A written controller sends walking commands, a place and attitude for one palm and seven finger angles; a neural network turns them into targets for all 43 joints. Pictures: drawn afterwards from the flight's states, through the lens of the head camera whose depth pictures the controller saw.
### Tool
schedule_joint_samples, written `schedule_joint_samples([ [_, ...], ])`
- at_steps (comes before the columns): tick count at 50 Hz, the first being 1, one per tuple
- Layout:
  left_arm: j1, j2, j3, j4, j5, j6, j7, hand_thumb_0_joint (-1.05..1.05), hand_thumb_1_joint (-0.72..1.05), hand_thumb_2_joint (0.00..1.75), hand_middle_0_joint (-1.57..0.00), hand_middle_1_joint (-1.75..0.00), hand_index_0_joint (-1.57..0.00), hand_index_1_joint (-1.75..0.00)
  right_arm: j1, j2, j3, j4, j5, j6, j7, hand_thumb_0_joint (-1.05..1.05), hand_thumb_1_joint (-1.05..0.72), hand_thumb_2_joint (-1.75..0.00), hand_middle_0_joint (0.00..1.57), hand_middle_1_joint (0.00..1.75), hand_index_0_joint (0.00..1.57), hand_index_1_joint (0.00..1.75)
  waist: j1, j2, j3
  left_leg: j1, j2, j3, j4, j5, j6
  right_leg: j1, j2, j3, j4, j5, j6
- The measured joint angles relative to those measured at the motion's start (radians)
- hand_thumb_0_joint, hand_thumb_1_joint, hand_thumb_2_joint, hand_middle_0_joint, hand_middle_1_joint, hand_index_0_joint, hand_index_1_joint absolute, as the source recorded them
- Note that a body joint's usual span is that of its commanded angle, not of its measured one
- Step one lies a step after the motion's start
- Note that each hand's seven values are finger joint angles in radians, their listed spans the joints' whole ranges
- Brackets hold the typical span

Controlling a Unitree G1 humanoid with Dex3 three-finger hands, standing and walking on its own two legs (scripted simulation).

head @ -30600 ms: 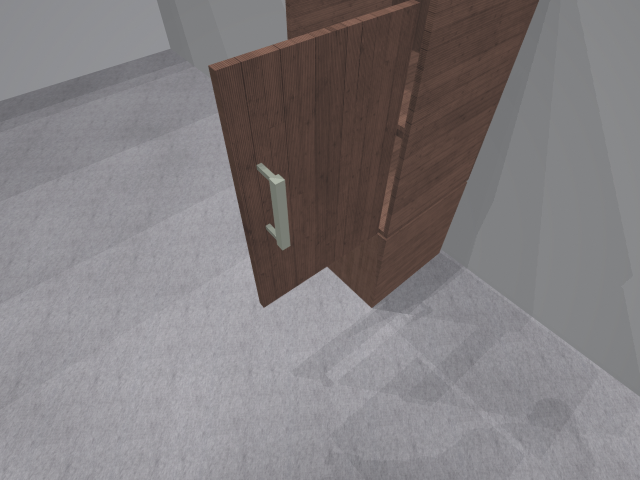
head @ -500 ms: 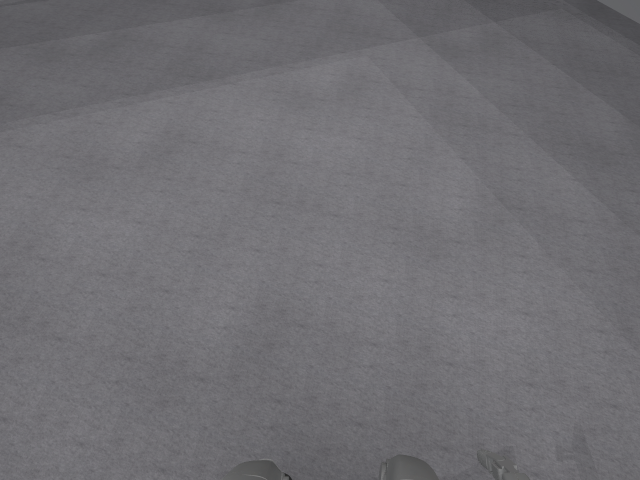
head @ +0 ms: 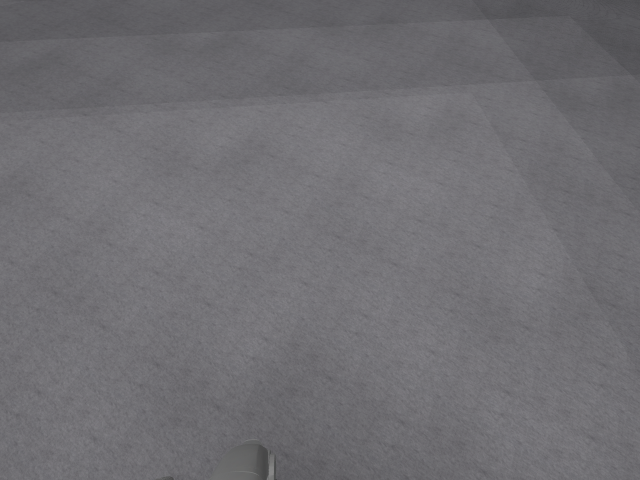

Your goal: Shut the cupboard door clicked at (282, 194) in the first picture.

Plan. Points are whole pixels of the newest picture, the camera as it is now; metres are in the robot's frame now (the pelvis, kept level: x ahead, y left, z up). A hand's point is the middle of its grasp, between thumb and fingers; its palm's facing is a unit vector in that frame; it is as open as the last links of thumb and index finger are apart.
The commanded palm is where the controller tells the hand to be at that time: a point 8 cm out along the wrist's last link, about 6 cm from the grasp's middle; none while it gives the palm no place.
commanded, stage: turn to face it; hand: left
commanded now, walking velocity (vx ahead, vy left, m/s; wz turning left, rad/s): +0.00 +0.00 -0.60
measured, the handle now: out of the picture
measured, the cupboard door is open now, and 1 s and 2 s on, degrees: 65 65 65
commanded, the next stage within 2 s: none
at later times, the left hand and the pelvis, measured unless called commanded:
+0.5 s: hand out of the picture +0.11 +0.20 -0.18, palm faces -0.10 -0.97 -0.21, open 7.3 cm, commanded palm none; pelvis +0.07 +0.02 -0.01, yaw -13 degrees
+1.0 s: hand (268, 342) +0.33 +0.10 -0.15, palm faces -0.54 -0.79 -0.29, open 7.3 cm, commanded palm none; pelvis +0.07 +0.00 -0.02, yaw -31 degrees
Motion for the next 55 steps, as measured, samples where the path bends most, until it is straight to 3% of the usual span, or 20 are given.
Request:
schedule_joint_samples([
  [2, 0.022, 0.015, 0.002, 0.014, 0.001, 0.002, 0.001, -0.01, 0.93, 0.9, -0.21, -0.3, -0.21, -0.3, -0.032, -0.001, 0.009, -0.009, 0.0, -0.008, -0.003, 0.01, -0.91, -0.9, 0.19, 0.3, 0.19, 0.3, 0.027, -0.008, 0.015, 0.049, -0.009, 0.01, -0.136, 0.037, 0.011, 0.01, -0.009, -0.01, 0.031, -0.033, 0.013],
  [4, 0.067, 0.022, -0.002, 0.031, -0.006, 0.008, 0.006, -0.01, 0.93, 0.9, -0.21, -0.3, -0.21, -0.3, -0.055, -0.011, 0.023, -0.021, -0.005, -0.029, -0.006, 0.01, -0.91, -0.9, 0.19, 0.3, 0.19, 0.3, 0.054, 0.006, 0.009, 0.128, -0.001, 0.014, -0.286, 0.222, 0.032, -0.002, -0.001, 0.001, 0.102, -0.08, 0.026],
  [7, 0.089, 0.051, -0.01, 0.083, -0.015, 0.042, 0.019, 0.0, 0.92, 0.9, -0.2, -0.3, -0.2, -0.3, -0.1, 0.017, 0.043, -0.016, -0.005, -0.055, -0.028, 0.01, -0.91, -0.9, 0.19, 0.3, 0.19, 0.3, 0.074, -0.025, 0.013, 0.151, -0.005, 0.038, -0.232, 0.085, 0.055, -0.071, 0.022, 0.139, 0.299, -0.267, 0.02],
  [9, 0.088, 0.051, -0.012, 0.117, -0.019, 0.064, 0.02, 0.0, 0.92, 0.9, -0.2, -0.3, -0.2, -0.3, -0.123, 0.036, 0.058, -0.013, -0.005, -0.057, -0.044, 0.01, -0.91, -0.9, 0.2, 0.3, 0.19, 0.3, 0.084, -0.025, 0.015, 0.184, 0.002, 0.054, -0.242, 0.052, 0.052, -0.109, 0.055, 0.2, 0.384, -0.301, 0.017],
  [12, 0.086, 0.03, -0.013, 0.135, -0.019, 0.082, 0.003, 0.0, 0.92, 0.9, -0.2, -0.3, -0.2, -0.3, -0.149, 0.053, 0.066, -0.009, -0.005, -0.042, -0.054, 0.01, -0.91, -0.9, 0.2, 0.3, 0.2, 0.3, 0.088, 0.007, 0.013, 0.231, 0.024, 0.076, -0.273, 0.056, 0.04, -0.135, 0.084, 0.214, 0.37, -0.254, 0.011],
  [15, 0.097, 0.013, -0.008, 0.118, -0.01, 0.081, -0.014, 0.0, 0.92, 0.9, -0.2, -0.3, -0.2, -0.3, -0.157, 0.062, 0.063, -0.004, 0.001, -0.016, -0.051, 0.01, -0.91, -0.9, 0.2, 0.3, 0.2, 0.3, 0.094, 0.03, -0.002, 0.244, 0.046, 0.106, -0.252, 0.03, 0.031, -0.131, 0.102, 0.2, 0.25, -0.107, 0.006],
  [17, 0.105, 0.009, -0.002, 0.102, -0.003, 0.076, -0.021, 0.0, 0.91, 0.9, -0.2, -0.3, -0.2, -0.3, -0.153, 0.065, 0.054, -0.006, 0.006, 0.0, -0.046, 0.01, -0.91, -0.9, 0.2, 0.3, 0.2, 0.3, 0.099, 0.025, -0.015, 0.229, 0.05, 0.131, -0.204, -0.004, 0.021, -0.134, 0.109, 0.222, 0.191, -0.029, -0.033],
  [20, 0.091, -0.02, -0.003, 0.09, 0.003, 0.07, -0.02, 0.0, 0.91, 0.9, -0.2, -0.3, -0.2, -0.3, -0.133, 0.041, 0.031, 0.002, 0.013, 0.027, -0.045, 0.01, -0.91, -0.9, 0.2, 0.3, 0.2, 0.3, 0.105, 0.055, -0.029, 0.159, 0.009, 0.04, -0.028, -0.146, 0.011, -0.149, 0.126, 0.233, 0.196, -0.045, -0.042],
  [22, 0.086, -0.031, 0.0, 0.077, 0.003, 0.065, -0.013, 0.0, 0.91, 0.9, -0.2, -0.3, -0.2, -0.3, -0.126, 0.032, 0.025, 0.008, 0.015, 0.032, -0.047, 0.01, -0.91, -0.9, 0.2, 0.3, 0.2, 0.3, 0.108, 0.051, -0.028, 0.12, -0.026, -0.007, 0.082, -0.152, 0.006, -0.141, 0.138, 0.258, 0.142, -0.016, -0.033],
  [25, 0.075, -0.02, 0.007, 0.063, 0.004, 0.066, -0.01, 0.0, 0.91, 0.9, -0.2, -0.3, -0.2, -0.3, -0.109, 0.032, 0.023, 0.003, 0.019, 0.019, -0.053, 0.01, -0.91, -0.9, 0.2, 0.3, 0.2, 0.3, 0.097, 0.015, -0.027, 0.134, -0.052, -0.022, 0.013, -0.148, -0.005, -0.131, 0.145, 0.303, 0.074, 0.028, -0.028],
  [28, 0.059, 0.005, 0.016, 0.057, -0.003, 0.073, -0.01, 0.0, 0.91, 0.9, -0.2, -0.3, -0.21, -0.3, -0.086, 0.029, 0.024, -0.01, 0.022, -0.004, -0.06, 0.01, -0.91, -0.9, 0.2, 0.3, 0.2, 0.3, 0.078, -0.013, -0.031, 0.215, -0.056, -0.027, -0.237, -0.021, -0.007, -0.142, 0.159, 0.346, 0.07, 0.035, -0.013],
  [30, 0.041, 0.025, 0.022, 0.054, -0.012, 0.085, -0.013, 0.0, 0.91, 0.9, -0.2, -0.3, -0.21, -0.3, -0.063, 0.021, 0.026, -0.016, 0.014, -0.024, -0.066, 0.01, -0.91, -0.9, 0.2, 0.3, 0.2, 0.3, 0.06, -0.018, -0.035, 0.249, -0.043, -0.014, -0.319, 0.03, 0.036, -0.177, 0.173, 0.359, 0.146, -0.04, -0.006],
  [32, 0.007, 0.052, 0.027, 0.049, -0.008, 0.1, -0.016, 0.0, 0.91, 0.9, -0.2, -0.3, -0.2, -0.3, -0.04, 0.021, 0.032, -0.017, 0.003, -0.031, -0.073, 0.01, -0.91, -0.9, 0.2, 0.3, 0.2, 0.3, 0.051, -0.03, -0.022, 0.264, -0.032, 0.013, -0.308, 0.009, 0.058, -0.233, 0.177, 0.344, 0.334, -0.174, 0.002],
  [35, -0.048, 0.083, 0.035, 0.027, -0.007, 0.108, -0.023, 0.0, 0.91, 0.9, -0.2, -0.3, -0.2, -0.3, 0.005, 0.016, 0.038, -0.016, -0.006, -0.032, -0.078, 0.01, -0.91, -0.9, 0.2, 0.3, 0.2, 0.3, 0.036, -0.022, -0.004, 0.304, -0.004, 0.034, -0.344, 0.016, 0.057, -0.292, 0.173, 0.294, 0.546, -0.212, 0.016],
  [38, -0.096, 0.102, 0.037, -0.004, -0.008, 0.112, -0.032, 0.0, 0.91, 0.9, -0.2, -0.3, -0.2, -0.3, 0.042, 0.007, 0.038, -0.007, -0.008, -0.029, -0.079, 0.01, -0.91, -0.9, 0.2, 0.3, 0.2, 0.3, 0.027, -0.009, 0.008, 0.338, 0.023, 0.066, -0.379, 0.029, 0.05, -0.306, 0.154, 0.26, 0.574, -0.167, 0.022],
  [42, -0.149, 0.112, 0.034, -0.034, -0.007, 0.117, -0.041, 0.0, 0.91, 0.9, -0.2, -0.3, -0.2, -0.3, 0.081, -0.003, 0.034, 0.008, -0.01, -0.027, -0.073, 0.01, -0.91, -0.9, 0.2, 0.3, 0.2, 0.3, 0.009, 0.007, 0.014, 0.359, 0.05, 0.116, -0.385, 0.023, 0.036, -0.279, 0.134, 0.239, 0.475, -0.127, 0.016],
  [46, -0.181, 0.103, 0.022, -0.056, -0.006, 0.113, -0.047, 0.0, 0.92, 0.9, -0.2, -0.3, -0.2, -0.3, 0.107, -0.017, 0.027, 0.02, -0.011, -0.02, -0.063, 0.01, -0.91, -0.9, 0.2, 0.3, 0.2, 0.3, -0.014, 0.035, 0.014, 0.354, 0.082, 0.161, -0.337, -0.011, 0.015, -0.203, 0.132, 0.217, 0.312, -0.106, -0.003],
  [49, -0.18, 0.1, 0.006, -0.079, -0.005, 0.085, -0.048, 0.0, 0.91, 0.9, -0.2, -0.3, -0.2, -0.3, 0.13, -0.024, 0.023, 0.02, 0.0, -0.012, -0.052, 0.01, -0.91, -0.9, 0.2, 0.3, 0.2, 0.3, -0.021, 0.04, -0.002, 0.3, 0.105, 0.175, -0.204, -0.069, -0.011, -0.107, 0.13, 0.214, 0.114, 0.021, -0.039],
  [52, -0.171, 0.065, -0.009, -0.076, -0.012, 0.06, -0.029, 0.0, 0.91, 0.9, -0.2, -0.3, -0.2, -0.3, 0.083, -0.044, 0.019, 0.023, 0.007, 0.023, -0.059, 0.01, -0.91, -0.9, 0.2, 0.3, 0.2, 0.3, -0.025, 0.076, 0.023, 0.162, 0.077, 0.034, 0.107, -0.203, -0.031, -0.132, 0.158, 0.234, 0.163, -0.035, -0.054],
  [55, -0.137, 0.037, -0.02, -0.067, -0.011, 0.072, -0.019, 0.0, 0.91, 0.9, -0.2, -0.3, -0.2, -0.3, 0.037, -0.038, 0.019, 0.005, 0.008, 0.029, -0.059, 0.01, -0.91, -0.9, 0.2, 0.3, 0.2, 0.3, -0.022, 0.068, 0.027, 0.063, 0.045, -0.022, 0.252, -0.142, -0.047, -0.121, 0.167, 0.274, 0.116, 0.002, -0.051],
])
